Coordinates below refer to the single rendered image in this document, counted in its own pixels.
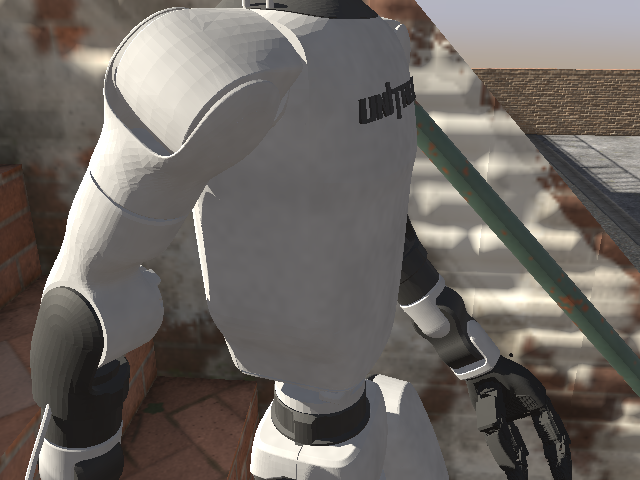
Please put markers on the stairs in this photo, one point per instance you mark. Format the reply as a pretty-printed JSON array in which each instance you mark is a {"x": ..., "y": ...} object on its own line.
[{"x": 174, "y": 428}]

